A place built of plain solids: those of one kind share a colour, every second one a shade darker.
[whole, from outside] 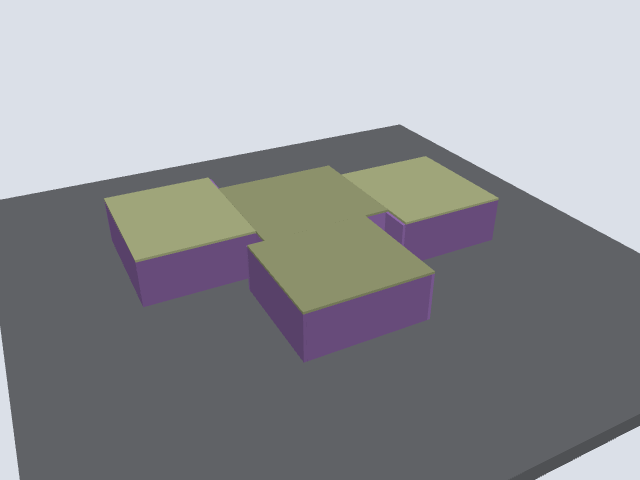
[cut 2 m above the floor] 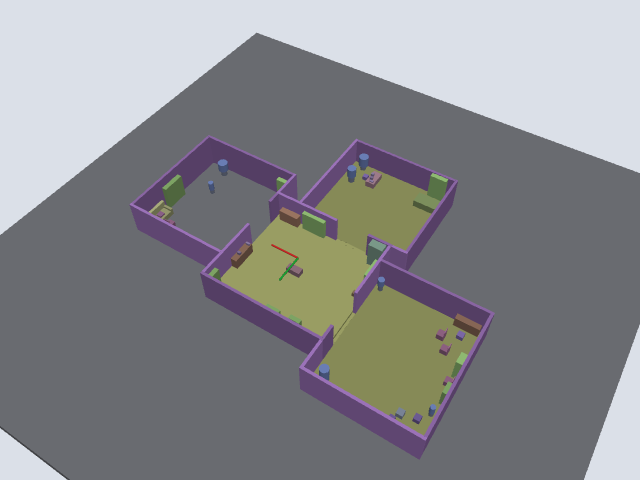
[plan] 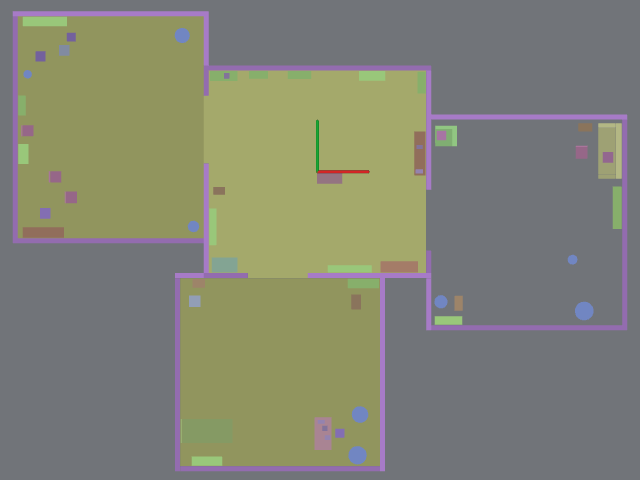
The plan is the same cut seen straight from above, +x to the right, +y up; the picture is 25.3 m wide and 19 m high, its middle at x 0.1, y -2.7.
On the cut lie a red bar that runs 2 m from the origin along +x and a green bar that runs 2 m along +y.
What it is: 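A storey of a house; a hub and three side rooms behind broad openings; the side rooms' floors lie 0.58 m, 0.200 m and not at all below the hub's; a bare drop, one riser, a flush line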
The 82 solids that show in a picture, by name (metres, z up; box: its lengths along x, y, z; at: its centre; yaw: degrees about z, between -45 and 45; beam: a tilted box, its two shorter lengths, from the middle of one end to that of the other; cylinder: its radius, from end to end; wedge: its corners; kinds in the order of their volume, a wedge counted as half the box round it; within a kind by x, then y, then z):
{
 "floor_1": {"box": [7.36, 8.79, 0.43], "at": [-8.18, 1.76, 0.16]},
 "floor_2": {"box": [0.2, 2.68, 0.43], "at": [-4.4, 1.67, 0.16]},
 "floor_3": {"box": [2.37, 0.2, 0.63], "at": [-1.57, -4.11, 0.26]},
 "floor_4": {"box": [7.92, 7.44, 0.63], "at": [-1.48, -7.93, 0.26]},
 "floor_5": {"box": [8.6, 8.02, 0.63], "at": [0.0, 0.0, 0.26]},
 "wall_1": {"box": [0.2, 8.79, 3.25], "at": [-11.96, 1.76, 1.57]},
 "wall_2": {"box": [7.56, 0.2, 3.25], "at": [-8.28, -2.73, 1.57]},
 "wall_3": {"box": [7.56, 0.2, 3.25], "at": [-8.28, 6.26, 1.57]},
 "wall_4": {"box": [0.2, 7.64, 3.25], "at": [-5.54, -8.03, 1.57]},
 "wall_5": {"box": [1.14, 0.2, 3.25], "at": [-5.07, -4.11, 1.57]},
 "wall_6": {"box": [0.2, 4.34, 3.25], "at": [-4.4, -1.84, 1.57]},
 "wall_7": {"box": [0.2, 1.0, 3.25], "at": [-4.4, 3.51, 1.57]},
 "wall_8": {"box": [0.2, 2.15, 3.25], "at": [-4.4, 5.28, 1.57]},
 "wall_9": {"box": [1.75, 0.2, 3.25], "at": [-3.63, -4.11, 1.57]},
 "wall_10": {"box": [7.92, 0.2, 3.25], "at": [-1.48, -11.75, 1.57]},
 "wall_11": {"box": [9.0, 0.2, 3.25], "at": [0.0, 4.11, 1.57]},
 "wall_12": {"box": [4.89, 0.2, 3.25], "at": [2.06, -4.11, 1.57]},
 "wall_13": {"box": [0.2, 7.64, 3.25], "at": [2.58, -8.03, 1.57]},
 "wall_14": {"box": [0.2, 2.07, 3.25], "at": [4.4, -5.24, 1.57]},
 "wall_15": {"box": [0.2, 0.9, 3.25], "at": [4.4, -3.56, 1.57]},
 "wall_16": {"box": [0.2, 4.72, 3.25], "at": [4.4, 1.65, 1.57]},
 "wall_17": {"box": [7.76, 0.2, 3.25], "at": [8.38, -6.18, 1.57]},
 "wall_18": {"box": [7.76, 0.2, 3.25], "at": [8.38, 2.17, 1.57]},
 "wall_19": {"box": [0.2, 8.14, 3.25], "at": [12.16, -2.0, 1.57]},
 "roof_1": {"box": [7.56, 9.19, 0.16], "at": [-8.28, 1.76, 3.28]},
 "roof_2": {"box": [8.32, 7.64, 0.16], "at": [-1.48, -8.03, 3.28]},
 "roof_3": {"box": [9.0, 8.42, 0.16], "at": [0.0, 0.0, 3.28]},
 "roof_4": {"box": [7.76, 8.54, 0.16], "at": [8.38, -2.0, 3.28]},
 "case_1": {"box": [0.3, 0.79, 1.38], "at": [-11.69, 2.62, 1.07]},
 "case_2": {"box": [0.41, 0.79, 1.72], "at": [-11.64, 0.7, 1.24]},
 "case_3": {"box": [1.76, 0.38, 1.29], "at": [-10.79, 5.95, 1.02]},
 "case_4": {"box": [1.21, 0.36, 1.97], "at": [-4.37, -11.45, 1.56]},
 "case_5": {"box": [0.29, 1.45, 1.56], "at": [-4.14, -2.18, 1.36]},
 "case_6": {"box": [1.09, 0.4, 0.97], "at": [-3.71, 3.79, 1.06]},
 "case_7": {"box": [0.75, 0.3, 1.99], "at": [-2.33, 3.84, 1.57]},
 "case_8": {"box": [0.93, 0.32, 1.74], "at": [-0.71, 3.83, 1.45]},
 "case_9": {"box": [1.74, 0.29, 1.55], "at": [1.28, -3.84, 1.35]},
 "case_10": {"box": [1.24, 0.38, 1.21], "at": [1.82, -4.42, 1.18]},
 "case_11": {"box": [1.05, 0.39, 1.07], "at": [2.17, 3.79, 1.11]},
 "case_12": {"box": [0.32, 0.87, 1.51], "at": [4.12, 3.53, 1.33]},
 "case_13": {"box": [1.09, 0.34, 1.83], "at": [5.19, -5.89, 0.87]},
 "case_14": {"box": [0.36, 1.68, 1.92], "at": [11.87, -1.43, 0.91]},
 "sideboard_1": {"box": [1.63, 0.41, 0.77], "at": [-10.85, -2.4, 0.77]},
 "sideboard_2": {"box": [1.49, 0.45, 0.9], "at": [3.23, -3.76, 1.03]},
 "sideboard_3": {"box": [0.45, 1.75, 0.81], "at": [4.05, 0.72, 0.98]},
 "bush_1": {"cylinder": 0.17, "from": [-11.47, 3.86, 0.7], "to": [-11.47, 3.86, 1.34]},
 "bush_2": {"cylinder": 0.3, "from": [-5.35, 5.39, 0.86], "to": [-5.35, 5.39, 2.02]},
 "bush_3": {"cylinder": 0.23, "from": [-4.91, -2.16, 0.92], "to": [-4.91, -2.16, 1.45]},
 "bush_4": {"cylinder": 0.36, "from": [1.59, -11.22, 1.0], "to": [1.59, -11.22, 1.78]},
 "bush_5": {"cylinder": 0.33, "from": [1.69, -9.61, 1.11], "to": [1.69, -9.61, 1.86]},
 "bush_6": {"cylinder": 0.26, "from": [4.89, -5.15, 0.46], "to": [4.89, -5.15, 1.38]},
 "bush_7": {"cylinder": 0.19, "from": [10.1, -3.48, 0.36], "to": [10.1, -3.48, 1.04]},
 "bush_8": {"cylinder": 0.37, "from": [10.56, -5.51, 0.52], "to": [10.56, -5.51, 1.19]},
 "sofa_1": {"box": [0.7, 0.18, 0.62], "at": [11.46, -0.19, 0.26]},
 "sofa_2": {"box": [0.7, 1.83, 0.46], "at": [11.46, 0.82, 0.18]},
 "sofa_3": {"box": [0.7, 0.18, 0.62], "at": [11.46, 1.83, 0.26]},
 "sofa_4": {"box": [0.23, 2.2, 0.98], "at": [11.93, 0.82, 0.44]},
 "wardrobe_1": {"box": [1.02, 0.6, 1.95], "at": [-3.68, -3.69, 1.55]},
 "bed_1": {"box": [1.99, 0.95, 0.55], "at": [-4.36, -10.26, 0.85]},
 "lowtable_1": {"box": [0.68, 1.3, 0.46], "at": [0.22, -10.36, 0.81]},
 "lowtable_2": {"box": [1.0, 0.5, 0.41], "at": [0.48, -0.23, 0.78]},
 "armchair_1": {"box": [0.68, 0.14, 0.63], "at": [5.0, 1.07, 0.27]},
 "armchair_2": {"box": [0.68, 0.55, 0.46], "at": [5.0, 1.42, 0.18]},
 "armchair_3": {"box": [0.68, 0.14, 0.63], "at": [5.0, 1.76, 0.27]},
 "armchair_4": {"box": [0.19, 0.82, 0.93], "at": [5.43, 1.42, 0.41]},
 "chair_1": {"box": [0.44, 0.43, 0.41], "at": [-11.46, 1.62, 0.58]},
 "chair_2": {"box": [0.44, 0.45, 0.41], "at": [-10.36, -0.2, 0.58]},
 "chair_3": {"box": [0.44, 0.47, 0.43], "at": [-9.74, -1.01, 0.59]},
 "chair_4": {"box": [0.46, 0.47, 0.45], "at": [10.46, 0.75, 0.18]},
 "toybox_1": {"box": [0.5, 0.35, 0.31], "at": [-4.7, -4.42, 0.73]},
 "toybox_2": {"box": [0.47, 0.31, 0.31], "at": [-3.89, -0.75, 0.73]},
 "toybox_3": {"box": [0.39, 0.59, 0.37], "at": [1.53, -5.16, 0.77]},
 "toybox_4": {"box": [0.34, 0.59, 0.42], "at": [5.59, -5.2, 0.16]},
 "toybox_5": {"box": [0.56, 0.33, 0.38], "at": [10.6, 1.76, 0.14]},
 "basket_1": {"box": [0.4, 0.4, 0.37], "at": [-10.96, 4.57, 0.56]},
 "basket_2": {"box": [0.42, 0.42, 0.34], "at": [-10.78, -1.65, 0.55]},
 "basket_3": {"box": [0.35, 0.35, 0.3], "at": [-9.75, 5.33, 0.53]},
 "basket_4": {"box": [0.36, 0.36, 0.33], "at": [0.89, -10.35, 0.74]},
 "pouf_1": {"box": [0.42, 0.42, 0.39], "at": [-10.02, 4.81, 0.57]},
 "pouf_2": {"box": [0.46, 0.46, 0.37], "at": [-4.86, -5.12, 0.76]},
 "cushion_1": {"box": [0.38, 0.38, 0.13], "at": [4.91, 1.44, 0.47]},
 "cushion_2": {"box": [0.42, 0.42, 0.13], "at": [11.5, 0.57, 0.48]}
}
